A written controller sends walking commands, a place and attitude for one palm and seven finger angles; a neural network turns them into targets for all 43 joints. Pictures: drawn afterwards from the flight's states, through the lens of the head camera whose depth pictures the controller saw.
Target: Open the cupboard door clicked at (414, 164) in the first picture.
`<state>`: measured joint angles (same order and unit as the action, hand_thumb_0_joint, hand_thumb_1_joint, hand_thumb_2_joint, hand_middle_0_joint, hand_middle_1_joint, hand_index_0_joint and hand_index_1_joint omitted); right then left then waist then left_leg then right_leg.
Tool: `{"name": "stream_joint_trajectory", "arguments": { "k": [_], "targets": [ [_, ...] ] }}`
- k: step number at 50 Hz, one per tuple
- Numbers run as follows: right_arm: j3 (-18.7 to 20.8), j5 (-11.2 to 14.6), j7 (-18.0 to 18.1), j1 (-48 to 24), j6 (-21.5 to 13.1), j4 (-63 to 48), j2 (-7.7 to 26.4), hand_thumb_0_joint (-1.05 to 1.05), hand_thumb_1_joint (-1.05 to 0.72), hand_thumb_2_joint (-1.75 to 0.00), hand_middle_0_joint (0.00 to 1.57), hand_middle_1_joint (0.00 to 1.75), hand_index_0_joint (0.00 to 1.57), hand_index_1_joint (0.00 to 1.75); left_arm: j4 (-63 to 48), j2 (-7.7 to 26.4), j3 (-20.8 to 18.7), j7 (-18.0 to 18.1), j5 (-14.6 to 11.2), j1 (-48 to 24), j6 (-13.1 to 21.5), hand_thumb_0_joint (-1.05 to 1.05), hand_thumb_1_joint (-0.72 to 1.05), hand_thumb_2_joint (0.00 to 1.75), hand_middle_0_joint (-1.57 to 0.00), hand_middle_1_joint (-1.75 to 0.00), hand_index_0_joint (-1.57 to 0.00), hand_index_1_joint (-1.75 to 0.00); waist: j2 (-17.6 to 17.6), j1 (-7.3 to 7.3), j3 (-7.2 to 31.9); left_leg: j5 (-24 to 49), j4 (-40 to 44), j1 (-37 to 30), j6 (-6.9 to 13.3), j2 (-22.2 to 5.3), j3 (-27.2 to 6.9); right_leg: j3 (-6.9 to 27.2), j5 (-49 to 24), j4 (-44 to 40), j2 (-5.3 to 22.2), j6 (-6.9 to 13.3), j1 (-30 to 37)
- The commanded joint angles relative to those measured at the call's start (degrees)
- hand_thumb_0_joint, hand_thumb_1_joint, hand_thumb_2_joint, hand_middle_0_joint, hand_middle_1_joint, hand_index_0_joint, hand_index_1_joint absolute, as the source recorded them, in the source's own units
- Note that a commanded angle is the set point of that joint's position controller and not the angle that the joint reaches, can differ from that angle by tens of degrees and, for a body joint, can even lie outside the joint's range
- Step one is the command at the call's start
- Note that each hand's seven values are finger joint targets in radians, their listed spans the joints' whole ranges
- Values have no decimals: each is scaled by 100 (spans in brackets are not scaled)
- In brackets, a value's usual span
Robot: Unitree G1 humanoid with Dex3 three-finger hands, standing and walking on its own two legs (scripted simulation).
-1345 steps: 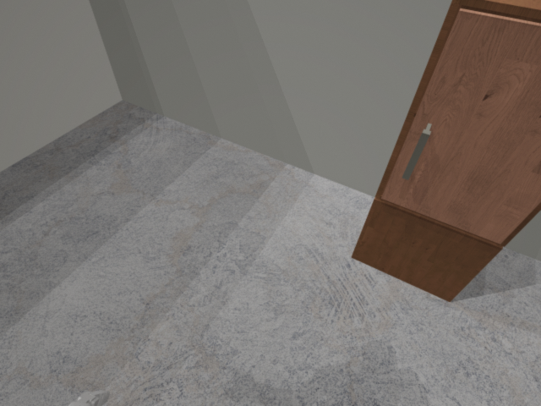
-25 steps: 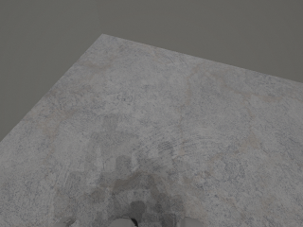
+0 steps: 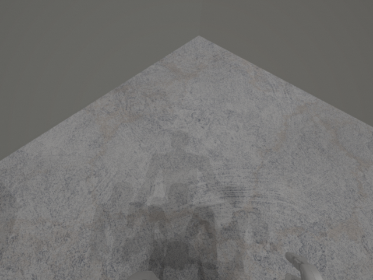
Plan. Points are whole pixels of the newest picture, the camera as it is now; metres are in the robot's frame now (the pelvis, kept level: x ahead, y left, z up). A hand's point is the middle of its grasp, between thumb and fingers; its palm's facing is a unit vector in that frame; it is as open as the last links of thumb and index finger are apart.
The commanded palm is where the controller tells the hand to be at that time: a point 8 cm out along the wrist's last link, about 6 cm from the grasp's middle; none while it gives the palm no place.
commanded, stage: turn to face it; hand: left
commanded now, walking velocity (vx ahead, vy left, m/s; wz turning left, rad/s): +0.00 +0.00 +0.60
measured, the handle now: out of the picture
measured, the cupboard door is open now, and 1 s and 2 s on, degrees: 43 43 43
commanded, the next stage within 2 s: none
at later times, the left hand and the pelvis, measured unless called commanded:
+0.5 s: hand out of the picture +0.06 +0.15 -0.13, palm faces +0.27 -0.92 -0.28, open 7.4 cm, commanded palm none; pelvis +0.03 -0.07 +0.02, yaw +17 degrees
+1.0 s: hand out of the picture +0.01 +0.19 -0.15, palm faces +0.57 -0.79 -0.25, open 7.4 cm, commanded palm none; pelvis +0.04 -0.05 +0.02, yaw +34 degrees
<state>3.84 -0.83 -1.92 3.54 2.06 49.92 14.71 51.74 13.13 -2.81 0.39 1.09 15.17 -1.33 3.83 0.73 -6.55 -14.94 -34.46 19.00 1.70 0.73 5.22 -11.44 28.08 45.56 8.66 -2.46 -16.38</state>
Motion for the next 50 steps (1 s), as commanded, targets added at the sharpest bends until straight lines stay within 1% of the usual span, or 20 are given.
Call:
{"name": "stream_joint_trajectory", "arguments": {
  "k": [1,3,5,10,14,15,16,17,18,19,22,30,32,34,35,36,37,39,42,50],
  "targets": [
    [327,-33,224,1344,-79,-79,1500,0,-90,-90,20,30,20,30,-943,751,-168,104,-6,-823,21,0,90,90,-20,-30,-20,-30,-1125,-644,1266,3594,1129,-1908,1381,-2432,-2657,1143,674,2329,-104,-228,-2056],
    [254,-41,294,644,-86,-251,1199,0,-90,-90,20,30,20,30,-663,746,-212,79,4,-679,-31,0,90,90,-20,-30,-20,-30,-1622,-347,1000,2599,1275,-1175,977,-1758,-2171,1299,8,2240,-144,-251,-1772],
    [202,-44,288,384,-113,-330,1102,0,-90,-90,20,30,20,30,-583,709,-222,9,13,-465,-64,0,90,90,-20,-30,-20,-30,-1426,-139,942,1857,1359,-804,742,-1379,-1864,1200,-358,1911,-287,-240,-1421],
    [272,-76,240,465,-96,-304,1178,0,-90,-90,20,30,20,30,-674,599,-192,-12,-7,-636,-41,0,90,90,-20,-30,-20,-30,-1190,-168,854,1224,1380,-450,685,-1200,-2020,958,-366,468,-599,-227,-777],
    [325,-47,230,202,-27,-386,1157,0,-90,-90,20,30,20,30,-594,619,-228,9,-39,-120,38,0,90,90,-20,-30,-20,-30,-1279,103,914,1020,890,241,492,-980,-2197,817,-1032,-1206,-847,-159,542],
    [317,0,215,132,-26,-432,1007,0,-90,-90,20,30,20,30,-554,835,-280,32,-17,158,92,0,90,90,-20,-30,-20,-30,-868,261,984,537,473,703,256,-673,-2047,1026,-1410,-2004,-630,-120,1204],
    [259,54,188,238,-33,-524,573,0,-90,-90,20,30,20,30,-539,1316,-383,93,65,367,171,0,90,90,-20,-30,-20,-30,682,356,1125,-783,-810,1606,-182,25,-1267,2491,-1236,-2976,777,264,1902],
    [239,34,166,126,-51,-640,484,0,-90,-90,20,30,20,30,-609,1646,-399,127,84,253,164,0,90,90,-20,-30,-20,-30,1639,378,1043,-2177,-2384,1808,-407,299,-719,3599,-1893,-3207,2058,919,1356],
    [252,-14,138,220,-24,-596,646,0,-90,-90,20,30,20,30,-653,1465,-324,144,42,49,163,0,90,90,-20,-30,-20,-30,1106,219,941,-1982,-3242,1675,-345,6,-995,3113,-2155,-3001,1953,1132,911],
    [276,-31,134,328,20,-415,648,0,-90,-90,20,30,20,30,-702,1071,-255,172,33,-304,199,0,90,90,-20,-30,-20,-30,1161,-13,789,-1584,-3613,1744,-381,-163,-1064,2660,-2566,-2903,1565,1047,806],
    [189,-8,47,382,100,-242,395,0,-90,-90,20,30,20,30,-751,824,-160,150,-3,-481,180,0,90,90,-20,-30,-20,-30,958,-144,739,-988,-3434,1597,-569,-225,-581,1232,-4142,-2424,878,818,1044],
    [48,41,1,-129,40,-333,183,0,-90,-90,20,30,20,30,-446,1118,-297,155,66,173,187,0,90,90,-20,-30,-20,-30,814,214,893,-1057,-963,777,-500,-139,55,751,-5050,-1933,1175,858,1744],
    [44,35,23,51,2,-324,249,0,-90,-90,20,30,20,30,-443,1170,-332,130,51,113,177,0,90,90,-20,-30,-20,-30,789,108,936,-763,-315,318,-410,-76,155,625,-5029,-1642,1198,767,1547],
    [114,-2,42,590,-32,-189,470,0,-90,-90,20,30,20,30,-461,1152,-336,89,-18,-59,161,0,90,90,-20,-30,-20,-30,408,-244,1091,332,664,-864,-276,-50,100,268,-4383,-843,1040,420,807],
    [241,-40,62,1044,-76,-114,959,0,-90,-90,20,30,20,30,-563,926,-294,61,-41,-138,134,0,90,90,-20,-30,-20,-30,-776,-493,1422,1633,979,-1942,109,-937,-1063,32,-2741,292,594,74,-297],
    [397,-57,122,1512,-85,-49,1563,0,-90,-90,20,30,20,30,-851,517,-156,42,-81,-477,104,0,90,90,-20,-30,-20,-30,-2268,-771,1477,4087,1197,-2409,1108,-2489,-3163,203,1078,1662,-201,-299,-1814],
    [378,-30,175,1692,-41,77,1581,0,-90,-90,20,30,20,30,-953,703,-168,89,-30,-767,10,0,90,90,-20,-30,-20,-30,-1503,-765,1489,4081,1089,-2228,1447,-2665,-3008,1022,1091,2160,-153,-183,-1951],
    [305,-48,280,1118,-95,-107,1285,0,-90,-90,20,30,20,30,-794,653,-216,93,-1,-860,-13,0,90,90,-20,-30,-20,-30,-1482,-520,1156,2763,1283,-1555,1156,-2020,-2582,1189,327,2300,-114,-194,-1987],
    [185,-38,304,552,-137,-240,998,0,-90,-90,20,30,20,30,-552,676,-226,12,10,-509,-62,0,90,90,-20,-30,-20,-30,-1243,-162,955,2215,1416,-1031,760,-1438,-1901,1215,-486,2107,-236,-251,-1607],
    [260,-64,260,788,-121,-136,1090,0,-90,-90,20,30,20,30,-728,597,-180,12,-16,-900,-31,0,90,90,-20,-30,-20,-30,-1230,-245,883,1917,1382,-897,764,-1234,-2259,1091,-399,484,-583,-256,-1020]
  ]
}}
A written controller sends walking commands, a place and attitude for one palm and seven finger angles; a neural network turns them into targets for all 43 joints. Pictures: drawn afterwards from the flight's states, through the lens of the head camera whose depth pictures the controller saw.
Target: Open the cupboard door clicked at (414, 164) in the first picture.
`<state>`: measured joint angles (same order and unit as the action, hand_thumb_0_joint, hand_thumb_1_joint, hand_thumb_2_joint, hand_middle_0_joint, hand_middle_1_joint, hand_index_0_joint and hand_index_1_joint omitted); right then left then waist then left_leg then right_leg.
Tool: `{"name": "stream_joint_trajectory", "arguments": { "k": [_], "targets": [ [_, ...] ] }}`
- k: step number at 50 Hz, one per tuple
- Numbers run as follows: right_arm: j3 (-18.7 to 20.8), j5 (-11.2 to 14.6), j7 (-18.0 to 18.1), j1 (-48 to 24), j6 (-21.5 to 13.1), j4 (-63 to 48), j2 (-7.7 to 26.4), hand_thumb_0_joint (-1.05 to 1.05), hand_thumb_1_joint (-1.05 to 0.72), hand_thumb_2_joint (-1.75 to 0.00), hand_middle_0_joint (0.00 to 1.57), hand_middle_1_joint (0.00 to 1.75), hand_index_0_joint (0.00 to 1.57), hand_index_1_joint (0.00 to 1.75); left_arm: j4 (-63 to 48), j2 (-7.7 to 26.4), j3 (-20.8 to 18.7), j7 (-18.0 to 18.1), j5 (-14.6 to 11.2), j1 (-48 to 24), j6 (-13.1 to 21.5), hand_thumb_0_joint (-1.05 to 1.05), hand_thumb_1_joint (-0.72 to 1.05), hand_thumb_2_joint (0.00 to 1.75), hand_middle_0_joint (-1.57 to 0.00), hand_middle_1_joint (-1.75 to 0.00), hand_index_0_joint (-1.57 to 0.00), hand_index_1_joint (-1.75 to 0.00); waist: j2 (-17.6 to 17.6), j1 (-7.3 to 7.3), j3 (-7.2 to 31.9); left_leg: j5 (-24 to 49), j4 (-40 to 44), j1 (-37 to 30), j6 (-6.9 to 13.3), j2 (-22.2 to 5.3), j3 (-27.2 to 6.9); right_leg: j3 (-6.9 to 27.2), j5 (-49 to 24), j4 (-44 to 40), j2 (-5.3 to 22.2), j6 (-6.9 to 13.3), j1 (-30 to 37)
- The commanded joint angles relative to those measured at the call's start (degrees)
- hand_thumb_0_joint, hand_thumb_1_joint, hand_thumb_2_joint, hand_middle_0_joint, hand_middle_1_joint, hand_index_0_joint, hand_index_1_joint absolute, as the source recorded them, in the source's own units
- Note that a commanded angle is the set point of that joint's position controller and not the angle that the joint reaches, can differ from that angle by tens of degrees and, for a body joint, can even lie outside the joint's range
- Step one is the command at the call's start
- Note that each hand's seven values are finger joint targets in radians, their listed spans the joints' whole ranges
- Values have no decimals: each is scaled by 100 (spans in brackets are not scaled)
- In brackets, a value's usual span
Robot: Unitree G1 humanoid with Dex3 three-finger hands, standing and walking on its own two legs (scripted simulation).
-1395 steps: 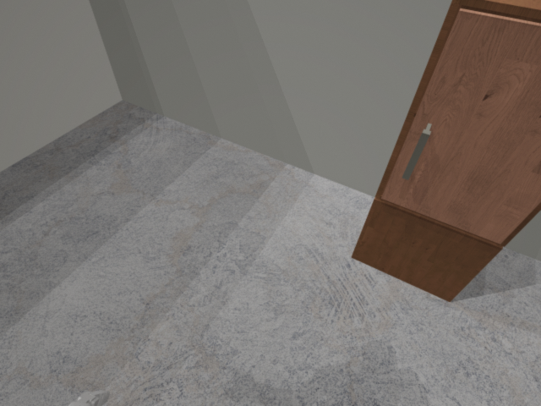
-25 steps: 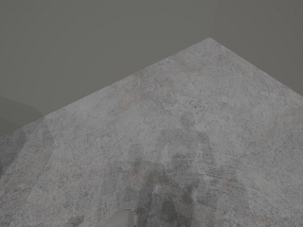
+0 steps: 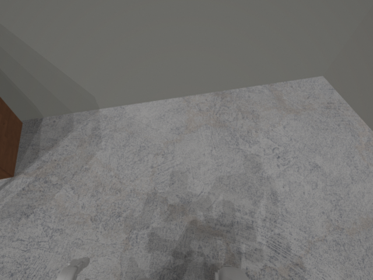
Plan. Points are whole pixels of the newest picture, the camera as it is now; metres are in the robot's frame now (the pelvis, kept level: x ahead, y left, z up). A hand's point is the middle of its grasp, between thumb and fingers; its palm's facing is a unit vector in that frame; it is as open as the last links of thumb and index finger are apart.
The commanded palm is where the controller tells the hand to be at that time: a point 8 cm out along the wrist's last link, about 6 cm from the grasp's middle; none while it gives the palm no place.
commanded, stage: turn to face it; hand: left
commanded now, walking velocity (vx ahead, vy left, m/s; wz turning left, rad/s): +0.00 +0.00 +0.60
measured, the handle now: out of the picture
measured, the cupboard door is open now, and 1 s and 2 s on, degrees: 43 43 43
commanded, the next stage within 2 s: take the last steps up to it in 1.60 s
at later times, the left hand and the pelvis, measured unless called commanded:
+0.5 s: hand out of the picture +0.00 +0.16 -0.17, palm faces +0.34 -0.91 -0.22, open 7.4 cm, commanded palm none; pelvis +0.02 -0.04 -0.01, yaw +19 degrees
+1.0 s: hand out of the picture +0.06 +0.20 -0.15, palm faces +0.55 -0.79 -0.26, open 7.4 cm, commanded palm none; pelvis +0.06 -0.05 -0.01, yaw +35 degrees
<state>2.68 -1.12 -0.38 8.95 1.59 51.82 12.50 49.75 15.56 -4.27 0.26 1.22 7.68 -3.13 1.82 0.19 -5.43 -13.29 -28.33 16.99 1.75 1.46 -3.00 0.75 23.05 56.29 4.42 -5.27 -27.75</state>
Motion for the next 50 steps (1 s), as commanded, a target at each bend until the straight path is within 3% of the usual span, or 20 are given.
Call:
{"name": "stream_joint_trajectory", "arguments": {
  "k": [1,5,6,7,8,9,11,13,21,25,26,27,28,29,31,34,44,48,49,50],
  "targets": [
    [386,-43,100,211,-60,-338,1319,0,-90,-90,20,30,20,30,-551,339,-26,31,-43,-135,154,0,90,90,-20,-30,-20,-30,-1137,-172,814,1812,716,-646,756,-1282,-1519,-145,136,-876,-218,44,292],
    [443,11,101,-104,-15,-457,1285,0,-90,-90,20,30,20,30,-441,434,-63,65,-79,472,248,0,90,90,-20,-30,-20,-30,-1028,148,987,1783,149,50,491,-978,-1654,-233,-753,-2645,-438,131,1784],
    [423,53,84,-152,-12,-502,1104,0,-90,-90,20,30,20,30,-366,632,-121,98,-66,747,309,0,90,90,-20,-30,-20,-30,-503,284,1103,952,-238,640,220,-678,-1498,48,-1170,-3487,-66,200,2643],
    [379,107,47,-52,-21,-587,689,0,-90,-90,20,30,20,30,-348,1156,-228,159,29,893,364,0,90,90,-20,-30,-20,-30,1149,342,1200,-916,-1426,1695,-243,86,-531,1544,-1348,-4090,1432,657,3373],
    [387,62,31,-134,-8,-668,769,0,-90,-90,20,30,20,30,-409,1346,-208,175,46,812,346,0,90,90,-20,-30,-20,-30,1601,337,1014,-2362,-2930,1828,-416,280,-31,2275,-2049,-4148,2492,1296,2654],
    [386,18,0,-34,24,-610,854,0,-90,-90,20,30,20,30,-462,1135,-141,184,16,591,343,0,90,90,-20,-30,-20,-30,1028,181,831,-2104,-3745,1742,-372,15,-224,1741,-2158,-3988,2310,1496,2198],
    [402,0,-40,-17,139,-349,770,0,-90,-90,20,30,20,30,-539,666,-42,199,-22,123,337,0,90,90,-20,-30,-20,-30,1171,-84,478,-1414,-4306,1803,-492,-225,-77,845,-2767,-3795,1584,1275,1983],
    [331,15,-97,-40,159,-322,621,0,-90,-90,20,30,20,30,-516,527,6,170,-39,187,365,0,90,90,-20,-30,-20,-30,1128,-102,472,-1116,-4049,1834,-597,-236,194,42,-3845,-3565,1253,1094,2280],
    [170,61,-143,-705,104,-456,411,0,-90,-90,20,30,20,30,-223,852,-134,170,35,949,367,0,90,90,-20,-30,-20,-30,979,266,687,-1210,-1715,1098,-524,-181,840,-435,-4841,-3048,1542,1143,2965],
    [207,44,-113,-200,34,-398,597,0,-90,-90,20,30,20,30,-199,908,-184,117,2,755,353,0,90,90,-20,-30,-20,-30,924,-77,879,-310,-294,-235,-325,-28,961,-808,-4472,-2199,1461,819,2301],
    [281,13,-101,295,-5,-276,847,0,-90,-90,20,30,20,30,-262,858,-170,97,-48,654,341,0,90,90,-20,-30,-20,-30,321,-377,1171,731,220,-1263,-165,-259,688,-1028,-3736,-1354,1351,575,1623],
    [465,-42,-62,779,-61,-201,1555,0,-90,-90,20,30,20,30,-472,462,-94,47,-94,543,305,0,90,90,-20,-30,-20,-30,-1486,-642,1449,2682,424,-2347,613,-1904,-1503,-1203,3,100,479,110,-117],
    [521,12,5,1133,-15,-120,1862,0,-90,-90,20,30,20,30,-672,342,-7,81,-77,177,238,0,90,90,-20,-30,-20,-30,-1747,-742,1552,4261,497,-2276,1321,-2646,-2392,-509,1663,986,167,70,-719],
    [481,1,35,990,6,-132,1809,0,-90,-90,20,30,20,30,-725,503,-34,107,-47,95,184,0,90,90,-20,-30,-20,-30,-1132,-639,1362,3297,529,-1870,1433,-2663,-1985,-114,1492,1229,323,134,-720],
    [391,-26,130,313,-35,-366,1449,0,-90,-90,20,30,20,30,-516,456,-79,105,-14,-49,145,0,90,90,-20,-30,-20,-30,-1313,-403,823,2013,816,-938,1078,-1999,-1751,-11,751,1232,336,79,-697],
    [286,-8,147,-29,-93,-428,1235,0,-90,-90,20,30,20,30,-297,454,-96,24,11,293,104,0,90,90,-20,-30,-20,-30,-950,-97,688,1894,915,-705,731,-1455,-1184,-1,-49,1080,198,41,-467],
    [392,-36,101,280,-62,-291,1299,0,-90,-90,20,30,20,30,-594,359,-23,41,-47,-196,174,0,90,90,-20,-30,-20,-30,-1193,-206,870,2151,635,-805,749,-1227,-1598,-127,101,-889,-238,19,243],
    [437,3,112,18,-18,-373,1247,0,-90,-90,20,30,20,30,-491,421,-40,79,-93,296,252,0,90,90,-20,-30,-20,-30,-1162,61,1018,2324,142,-215,542,-1003,-1797,-188,-617,-2469,-460,120,1588],
    [425,49,105,-33,-17,-423,1122,0,-90,-90,20,30,20,30,-416,561,-87,104,-91,590,309,0,90,90,-20,-30,-20,-30,-772,225,1134,1658,-194,280,308,-752,-1725,-18,-1207,-3366,-251,150,2422],
    [386,114,58,27,-38,-485,792,0,-90,-90,20,30,20,30,-381,1029,-183,152,-7,781,373,0,90,90,-20,-30,-20,-30,617,304,1297,26,-1067,1339,-105,-188,-1034,1059,-1487,-3939,929,468,3426]
  ]
}}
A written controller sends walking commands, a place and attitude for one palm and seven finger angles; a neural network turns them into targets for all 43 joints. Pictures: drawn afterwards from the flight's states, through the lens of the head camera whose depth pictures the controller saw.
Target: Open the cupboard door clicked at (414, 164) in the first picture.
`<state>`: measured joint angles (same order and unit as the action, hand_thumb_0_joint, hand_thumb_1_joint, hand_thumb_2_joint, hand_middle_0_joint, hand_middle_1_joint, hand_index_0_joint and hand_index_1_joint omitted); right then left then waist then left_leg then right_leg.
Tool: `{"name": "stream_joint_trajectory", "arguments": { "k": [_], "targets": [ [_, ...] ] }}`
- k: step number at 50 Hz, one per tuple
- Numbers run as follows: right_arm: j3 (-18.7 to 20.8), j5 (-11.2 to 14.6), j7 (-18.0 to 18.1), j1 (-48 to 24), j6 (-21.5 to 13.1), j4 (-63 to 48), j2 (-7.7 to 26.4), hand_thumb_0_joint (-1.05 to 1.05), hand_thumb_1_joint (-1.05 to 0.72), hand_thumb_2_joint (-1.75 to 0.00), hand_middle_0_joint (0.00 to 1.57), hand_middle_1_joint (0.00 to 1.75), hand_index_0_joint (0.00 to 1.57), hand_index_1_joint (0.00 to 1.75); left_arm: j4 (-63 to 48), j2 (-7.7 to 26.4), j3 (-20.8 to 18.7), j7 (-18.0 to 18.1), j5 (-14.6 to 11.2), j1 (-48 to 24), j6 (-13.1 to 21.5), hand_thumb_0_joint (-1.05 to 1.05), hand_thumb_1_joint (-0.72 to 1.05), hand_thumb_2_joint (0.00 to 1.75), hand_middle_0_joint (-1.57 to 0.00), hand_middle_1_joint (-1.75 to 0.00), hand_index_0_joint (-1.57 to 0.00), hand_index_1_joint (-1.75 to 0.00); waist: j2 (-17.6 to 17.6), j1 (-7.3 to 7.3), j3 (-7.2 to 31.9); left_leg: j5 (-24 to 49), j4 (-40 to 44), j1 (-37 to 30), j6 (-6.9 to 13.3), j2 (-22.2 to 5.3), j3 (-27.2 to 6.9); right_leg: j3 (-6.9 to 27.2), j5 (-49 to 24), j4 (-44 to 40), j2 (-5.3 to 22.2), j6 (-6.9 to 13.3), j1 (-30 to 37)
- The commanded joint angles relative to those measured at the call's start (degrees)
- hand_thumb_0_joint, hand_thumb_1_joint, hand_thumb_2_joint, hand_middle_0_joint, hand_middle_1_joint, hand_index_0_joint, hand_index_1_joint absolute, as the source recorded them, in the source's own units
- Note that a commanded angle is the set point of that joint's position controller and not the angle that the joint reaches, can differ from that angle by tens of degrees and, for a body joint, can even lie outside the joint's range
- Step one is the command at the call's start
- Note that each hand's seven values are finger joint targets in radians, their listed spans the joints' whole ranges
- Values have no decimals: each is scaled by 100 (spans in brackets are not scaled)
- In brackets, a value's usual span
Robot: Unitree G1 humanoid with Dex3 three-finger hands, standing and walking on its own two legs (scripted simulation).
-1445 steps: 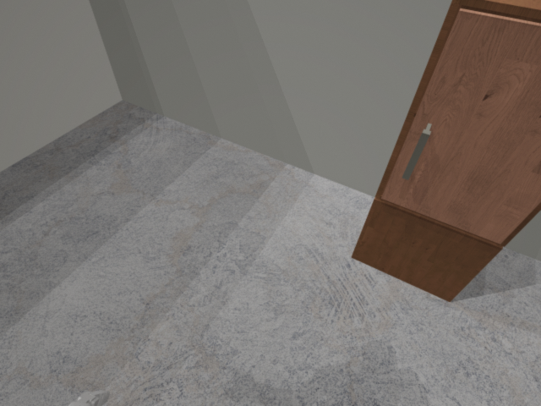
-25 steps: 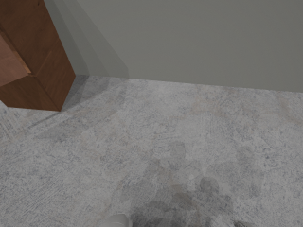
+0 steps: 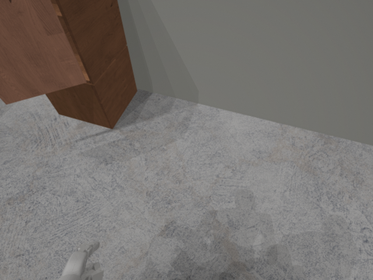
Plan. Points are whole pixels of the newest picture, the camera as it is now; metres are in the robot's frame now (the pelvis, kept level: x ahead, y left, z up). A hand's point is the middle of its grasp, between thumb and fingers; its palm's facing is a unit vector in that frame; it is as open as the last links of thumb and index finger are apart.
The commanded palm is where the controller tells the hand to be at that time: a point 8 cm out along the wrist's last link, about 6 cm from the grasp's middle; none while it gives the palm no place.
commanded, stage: turn to face it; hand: left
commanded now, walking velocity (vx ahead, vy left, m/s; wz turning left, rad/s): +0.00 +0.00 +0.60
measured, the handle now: out of the picture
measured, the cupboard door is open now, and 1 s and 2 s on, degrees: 43 43 43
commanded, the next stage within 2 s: take the last steps up to it in 0.60 s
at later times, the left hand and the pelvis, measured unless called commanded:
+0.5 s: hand out of the picture -0.03 +0.21 -0.19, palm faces +0.33 -0.91 -0.23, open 7.4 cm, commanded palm none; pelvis +0.02 +0.01 -0.01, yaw +17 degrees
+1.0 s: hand out of the picture +0.01 +0.16 -0.15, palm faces +0.47 -0.86 -0.22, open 7.4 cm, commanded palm none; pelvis +0.06 -0.01 +0.01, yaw +26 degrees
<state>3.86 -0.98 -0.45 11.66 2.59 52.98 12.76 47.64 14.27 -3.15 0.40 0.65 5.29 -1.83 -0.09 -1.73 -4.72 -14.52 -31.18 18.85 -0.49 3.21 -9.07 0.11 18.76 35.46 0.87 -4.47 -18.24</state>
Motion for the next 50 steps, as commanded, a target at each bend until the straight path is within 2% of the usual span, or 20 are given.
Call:
{"name": "stream_joint_trajectory", "arguments": {
  "k": [1,2,3,6,15,19,20,21,22,25,28,35,40,41,42,43,44,46,48,50],
  "targets": [
    [242,79,61,-308,-135,-730,633,0,-90,-90,20,30,20,30,-193,1457,-329,166,101,1052,233,0,90,90,-20,-30,-20,-30,1814,542,1074,-2178,-2275,1713,-238,243,586,2274,-2043,-1946,2729,1100,2210],
    [271,19,38,-290,-90,-661,835,0,-90,-90,20,30,20,30,-214,1326,-255,185,69,946,222,0,90,90,-20,-30,-20,-30,1239,433,874,-2131,-3315,1532,-176,-117,360,1869,-2294,-1800,2779,1399,1485],
    [289,-5,10,-140,-24,-494,802,0,-90,-90,20,30,20,30,-272,947,-180,193,59,546,243,0,90,90,-20,-30,-20,-30,1184,183,648,-1642,-3788,1543,-211,-257,304,1324,-2187,-1802,2299,1318,1208],
    [234,-2,-82,-179,66,-336,654,0,-90,-90,20,30,20,30,-347,618,-93,168,8,273,226,0,90,90,-20,-30,-20,-30,1310,34,349,-936,-3946,1587,-367,-429,722,131,-3180,-1560,1644,1038,1195],
    [39,42,-121,-863,-8,-471,334,0,-90,-90,20,30,20,30,71,933,-231,156,103,1164,250,0,90,90,-20,-30,-20,-30,1180,441,576,-1097,-1382,759,-272,-363,1408,-336,-4237,-1002,1904,1090,1832],
    [66,9,-64,-210,-97,-310,556,0,-90,-90,20,30,20,30,107,998,-254,102,27,976,238,0,90,90,-20,-30,-20,-30,964,0,781,261,262,-825,-54,-208,1533,-771,-3823,-18,1716,683,1033],
    [154,-23,-47,180,-147,-229,938,0,-90,-90,20,30,20,30,44,802,-212,77,-2,931,213,0,90,90,-20,-30,-20,-30,10,-206,1118,1488,587,-1853,218,-893,757,-992,-2462,932,1379,380,166],
    [314,-60,8,606,-178,-181,1556,0,-90,-90,20,30,20,30,-164,354,-89,49,-58,793,175,0,90,90,-20,-30,-20,-30,-1714,-416,1286,3760,856,-2381,1162,-2549,-1405,-987,1681,2301,561,-9,-1250],
    [291,-18,77,737,-126,-114,1632,0,-90,-90,20,30,20,30,-228,464,-79,105,-20,572,78,0,90,90,-20,-30,-20,-30,-1171,-413,1402,4097,781,-2074,1601,-2830,-1346,-169,2084,2803,577,104,-1214],
    [123,-54,203,-83,-185,-337,1138,0,-90,-90,20,30,20,30,30,482,-119,72,37,531,20,0,90,90,-20,-30,-20,-30,-1029,-82,776,2538,1032,-1111,1287,-2125,-684,46,1151,3028,629,99,-1233],
    [32,-36,230,-183,-247,-323,981,0,-90,-90,20,30,20,30,234,383,-114,25,40,794,-17,0,90,90,-20,-30,-20,-30,-647,122,691,2919,1096,-1087,1097,-1808,-259,-16,624,2813,486,72,-1073],
    [52,-46,187,-77,-213,-182,972,0,-90,-90,20,30,20,30,213,250,-39,18,30,644,-4,0,90,90,-20,-30,-20,-30,-876,87,719,2198,1160,-904,1025,-1633,-151,-263,641,1343,238,78,-378],
    [106,0,117,-288,-175,-165,918,0,-90,-90,20,30,20,30,423,351,-141,-60,52,1324,171,0,90,90,-20,-30,-20,-30,-680,485,643,-890,703,356,675,-1036,-189,-510,-15,-769,10,186,1449],
    [77,42,91,-288,-188,-208,599,0,-90,-90,20,30,20,30,508,630,-233,-29,106,1662,245,0,90,90,-20,-30,-20,-30,298,677,612,-1518,-319,1324,404,-515,248,296,674,-1590,718,386,2285],
    [-2,57,41,-460,-224,-439,238,0,-90,-90,20,30,20,30,537,1199,-342,16,166,1956,287,0,90,90,-20,-30,-20,-30,2093,883,368,-2171,-1937,2427,34,80,999,2433,1632,-2531,2407,956,2474],
    [77,-48,-17,-803,-192,-557,667,0,-90,-90,20,30,20,30,468,1211,-290,58,88,1951,304,0,90,90,-20,-30,-20,-30,1564,882,-28,-1916,-3032,2512,36,-257,517,2993,2048,-2992,2922,1312,1497],
    [128,-72,-74,-638,-176,-492,667,0,-90,-90,20,30,20,30,366,984,-255,58,68,1472,349,0,90,90,-20,-30,-20,-30,1023,544,-241,-1124,-3388,2472,44,-460,310,2445,2140,-3060,2677,1292,1103],
    [150,-86,-132,-476,-119,-197,568,0,-90,-90,20,30,20,30,394,579,-144,58,47,1107,442,0,90,90,-20,-30,-20,-30,1138,280,-473,-304,-3737,2276,-83,-634,453,1471,1085,-2886,2089,963,811],
    [110,-67,-175,-273,-121,-86,400,0,-90,-90,20,30,20,30,504,352,-99,41,21,1256,550,0,90,90,-20,-30,-20,-30,1148,230,-325,173,-3604,2202,-191,-641,649,479,-383,-2698,1773,824,1115],
    [79,-29,-196,-386,-156,-38,300,0,-90,-90,20,30,20,30,715,391,-116,63,37,1683,624,0,90,90,-20,-30,-20,-30,874,355,-71,201,-3337,2341,-253,-614,855,176,-1691,-2447,1804,856,1810]
  ]
}}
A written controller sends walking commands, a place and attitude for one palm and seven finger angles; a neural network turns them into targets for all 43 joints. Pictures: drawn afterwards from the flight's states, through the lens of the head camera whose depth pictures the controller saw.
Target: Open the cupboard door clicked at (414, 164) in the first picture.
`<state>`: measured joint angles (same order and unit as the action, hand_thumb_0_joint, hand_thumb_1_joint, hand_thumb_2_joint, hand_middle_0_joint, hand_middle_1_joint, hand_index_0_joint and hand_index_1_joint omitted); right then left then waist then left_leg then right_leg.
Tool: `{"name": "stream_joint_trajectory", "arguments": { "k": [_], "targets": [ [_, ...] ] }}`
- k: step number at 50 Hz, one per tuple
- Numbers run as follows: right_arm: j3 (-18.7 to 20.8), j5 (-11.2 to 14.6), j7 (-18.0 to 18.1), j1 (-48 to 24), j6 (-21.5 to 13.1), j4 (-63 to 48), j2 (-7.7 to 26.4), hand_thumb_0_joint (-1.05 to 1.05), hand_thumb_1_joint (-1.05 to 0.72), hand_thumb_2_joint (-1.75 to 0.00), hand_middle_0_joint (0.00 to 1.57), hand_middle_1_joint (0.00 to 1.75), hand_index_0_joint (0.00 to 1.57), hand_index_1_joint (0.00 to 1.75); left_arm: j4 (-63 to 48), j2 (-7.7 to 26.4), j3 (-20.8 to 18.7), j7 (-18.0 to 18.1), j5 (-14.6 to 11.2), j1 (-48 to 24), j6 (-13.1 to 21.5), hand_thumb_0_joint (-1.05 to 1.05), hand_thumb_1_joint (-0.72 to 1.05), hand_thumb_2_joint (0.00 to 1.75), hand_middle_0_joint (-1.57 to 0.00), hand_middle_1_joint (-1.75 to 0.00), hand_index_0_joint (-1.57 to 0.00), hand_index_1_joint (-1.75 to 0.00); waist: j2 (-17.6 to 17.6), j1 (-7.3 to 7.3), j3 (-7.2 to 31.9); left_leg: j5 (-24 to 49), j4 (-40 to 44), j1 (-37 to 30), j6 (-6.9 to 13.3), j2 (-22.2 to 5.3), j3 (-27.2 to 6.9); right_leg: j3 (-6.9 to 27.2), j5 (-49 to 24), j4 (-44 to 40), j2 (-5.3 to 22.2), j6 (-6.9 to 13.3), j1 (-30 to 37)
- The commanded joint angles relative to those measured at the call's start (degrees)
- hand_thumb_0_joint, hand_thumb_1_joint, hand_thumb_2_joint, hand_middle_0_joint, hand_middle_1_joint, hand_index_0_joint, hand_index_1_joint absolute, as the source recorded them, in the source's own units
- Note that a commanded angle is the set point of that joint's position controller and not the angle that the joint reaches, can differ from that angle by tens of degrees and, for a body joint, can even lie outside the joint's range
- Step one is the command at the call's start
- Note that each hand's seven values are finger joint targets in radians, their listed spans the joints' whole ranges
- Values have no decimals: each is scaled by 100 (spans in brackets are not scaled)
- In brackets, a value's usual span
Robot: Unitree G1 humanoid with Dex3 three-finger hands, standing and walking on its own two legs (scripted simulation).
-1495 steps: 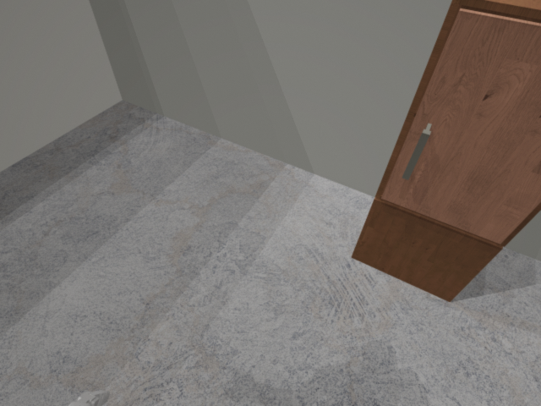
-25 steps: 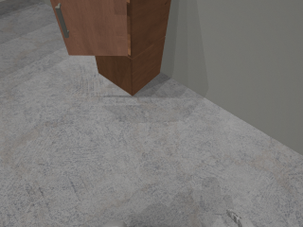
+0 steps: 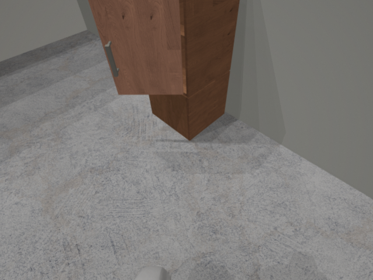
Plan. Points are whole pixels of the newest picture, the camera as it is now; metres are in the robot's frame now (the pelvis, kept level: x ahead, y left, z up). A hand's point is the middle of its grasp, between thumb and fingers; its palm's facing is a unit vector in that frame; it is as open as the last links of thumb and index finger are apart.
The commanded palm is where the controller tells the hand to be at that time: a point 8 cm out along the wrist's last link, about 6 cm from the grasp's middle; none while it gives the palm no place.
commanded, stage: take the last steps up to it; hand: left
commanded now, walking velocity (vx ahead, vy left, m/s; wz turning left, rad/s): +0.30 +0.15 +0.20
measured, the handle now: (113, 59) +1.08 +0.44 -0.11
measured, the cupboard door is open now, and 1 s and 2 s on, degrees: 43 43 43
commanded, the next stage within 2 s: come to a stop and stand still in 1.36 s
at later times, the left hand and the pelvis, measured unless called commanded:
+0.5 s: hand out of the picture +0.14 +0.30 -0.19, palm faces +0.15 -0.97 -0.18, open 7.4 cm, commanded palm none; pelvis +0.15 +0.12 -0.01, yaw +4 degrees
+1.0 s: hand (118, 174) +0.46 +0.27 -0.17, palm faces -0.04 -0.99 -0.13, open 7.4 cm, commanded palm none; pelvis +0.33 +0.11 -0.02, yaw +1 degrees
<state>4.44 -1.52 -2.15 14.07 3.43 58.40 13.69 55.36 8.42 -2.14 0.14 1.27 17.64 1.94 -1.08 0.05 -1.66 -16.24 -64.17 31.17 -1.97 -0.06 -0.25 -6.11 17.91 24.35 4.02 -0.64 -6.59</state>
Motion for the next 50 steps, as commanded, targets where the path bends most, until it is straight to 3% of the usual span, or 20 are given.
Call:
{"name": "stream_joint_trajectory", "arguments": {
  "k": [1,5,9,11,13,14,15,16,17,19,22,29,42,44,45,46,47,48,49,50],
  "targets": [
    [-3,24,-33,-702,-246,-586,133,0,-90,-90,20,30,20,30,47,989,-219,96,-16,675,263,0,90,90,-20,-30,-20,-30,851,242,-255,359,130,1134,-113,-301,35,683,-2082,-1214,1508,481,874],
    [-79,53,-75,-1113,-278,-698,-3,0,-90,-90,20,30,20,30,387,1014,-210,110,19,1068,284,0,90,90,-20,-30,-20,-30,1028,395,-236,376,935,1164,-90,-348,321,352,-2736,-1071,1591,550,1279],
    [-180,66,-122,-1446,-351,-800,-61,0,-90,-90,20,30,20,30,515,1059,-198,113,54,1029,238,0,90,90,-20,-30,-20,-30,1302,392,-541,282,2186,439,80,-287,590,114,-2882,-926,1644,507,848],
    [-175,71,-104,-1108,-411,-721,-3,0,-90,-90,20,30,20,30,509,1163,-222,105,61,804,216,0,90,90,-20,-30,-20,-30,1455,187,-479,64,2644,-460,243,-121,711,-6,-3214,-602,1680,471,456],
    [-101,12,-5,272,-494,-292,309,0,-90,-90,20,30,20,30,471,1209,-243,79,25,590,192,0,90,90,-20,-30,-20,-30,938,-465,182,413,3402,-2492,380,182,931,-436,-3489,945,1316,263,-195],
    [32,-43,82,1157,-528,-75,870,0,-90,-90,20,30,20,30,396,971,-191,29,-16,748,173,0,90,90,-20,-30,-20,-30,-190,-782,916,523,3371,-3925,637,-573,128,-621,-1912,2374,861,89,-1134],
    [183,-51,185,1751,-566,42,1450,0,-90,-90,20,30,20,30,221,603,-105,-2,-78,786,139,0,90,90,-20,-30,-20,-30,-1622,-863,1479,813,4004,-4639,1213,-2031,-2161,-446,1646,4245,-15,-115,-2419],
    [183,14,295,1736,-505,56,1482,0,-90,-90,20,30,20,30,52,608,-109,48,-86,320,86,0,90,90,-20,-30,-20,-30,-1238,-866,1444,840,4610,-4323,1460,-2306,-2450,320,1762,5114,39,79,-2769],
    [125,3,307,1227,-515,-64,1270,0,-90,-90,20,30,20,30,-4,597,-113,59,-79,49,78,0,90,90,-20,-30,-20,-30,-667,-655,886,469,4798,-3576,1448,-2262,-2121,458,1352,5443,248,167,-2952],
    [-54,9,338,359,-605,-305,658,0,-90,-90,20,30,20,30,166,535,-145,12,-11,16,26,0,90,90,-20,-30,-20,-30,-517,-252,153,185,5024,-2172,1254,-1895,-1444,580,473,5324,519,133,-2826],
    [-165,22,348,220,-744,-262,316,0,-90,-90,20,30,20,30,328,387,-148,-48,42,417,-103,0,90,90,-20,-30,-20,-30,-581,96,-100,470,5411,-1588,1082,-1512,-683,540,-69,4752,462,79,-2475],
    [-128,36,354,719,-841,-80,195,0,-90,-90,20,30,20,30,-62,466,-210,-84,32,-407,-171,0,90,90,-20,-30,-20,-30,162,77,-176,1028,5748,-2402,1232,-1552,-499,687,-905,3736,400,-6,-3179],
    [-252,-45,411,1966,-799,613,139,0,-90,-90,20,30,20,30,-594,346,-7,-129,12,-1862,-26,0,90,90,-20,-30,-20,-30,-364,-416,-272,3747,4782,-3642,1081,-1468,75,-7,-329,1471,-65,294,-2610],
    [-259,-23,423,1949,-780,672,151,0,-90,-90,20,30,20,30,-496,420,-18,-119,6,-1530,12,0,90,90,-20,-30,-20,-30,-427,-250,-57,4481,4235,-3588,935,-1362,262,-178,-319,898,-292,386,-1827],
    [-248,15,420,1866,-770,685,186,0,-90,-90,20,30,20,30,-320,511,-54,-105,7,-999,49,0,90,90,-20,-30,-20,-30,-288,3,152,4745,3651,-3327,784,-1235,374,-245,-664,533,-405,451,-975],
    [-229,81,412,1662,-793,610,215,0,-90,-90,20,30,20,30,-76,678,-151,-82,3,-214,100,0,90,90,-20,-30,-20,-30,-110,378,549,4485,2802,-2472,619,-1071,474,33,-1297,369,-225,599,527],
    [-220,154,383,1480,-825,443,100,0,-90,-90,20,30,20,30,199,1129,-293,-14,15,743,156,0,90,90,-20,-30,-20,-30,542,704,1048,2795,1630,-933,364,-620,836,1300,-2380,507,907,1054,2193],
    [-222,172,376,1410,-832,289,-9,0,-90,-90,20,30,20,30,372,1535,-378,15,-33,1247,154,0,90,90,-20,-30,-20,-30,1182,738,1355,-1741,-193,290,144,74,931,3068,-3635,-75,2383,1845,2952],
    [-178,144,364,1070,-769,225,117,0,-90,-90,20,30,20,30,307,1515,-359,68,-86,999,133,0,90,90,-20,-30,-20,-30,495,705,897,-1771,-737,518,234,-244,115,2946,-2795,-470,2439,1967,2096],
    [-145,118,346,589,-725,98,-21,0,-90,-90,20,30,20,30,237,1192,-336,118,-73,568,106,0,90,90,-20,-30,-20,-30,350,565,290,-1402,-695,697,244,-439,0,2548,-2607,-614,2158,1753,1435]
  ]
}}
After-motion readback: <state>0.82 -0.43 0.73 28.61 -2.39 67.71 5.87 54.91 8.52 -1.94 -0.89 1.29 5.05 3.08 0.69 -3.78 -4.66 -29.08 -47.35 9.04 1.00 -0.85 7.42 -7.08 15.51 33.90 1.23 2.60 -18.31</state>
